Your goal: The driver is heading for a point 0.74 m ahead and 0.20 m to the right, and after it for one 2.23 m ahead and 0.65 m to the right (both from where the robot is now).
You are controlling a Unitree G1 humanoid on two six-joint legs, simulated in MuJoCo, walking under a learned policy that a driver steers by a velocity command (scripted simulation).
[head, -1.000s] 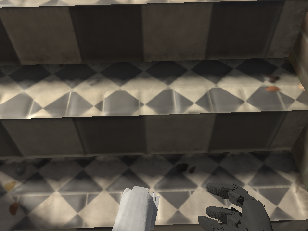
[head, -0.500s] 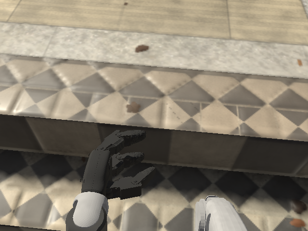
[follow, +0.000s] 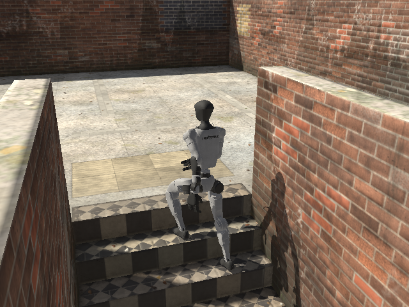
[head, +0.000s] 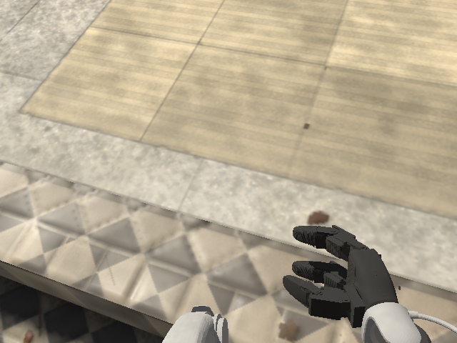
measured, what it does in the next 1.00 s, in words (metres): climbs, turning right: left foot 0.20 m higher, then right foot 0.20 m higher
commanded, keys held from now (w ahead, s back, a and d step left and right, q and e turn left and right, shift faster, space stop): w+e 0.80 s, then e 0.08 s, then no key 0.06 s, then q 0.06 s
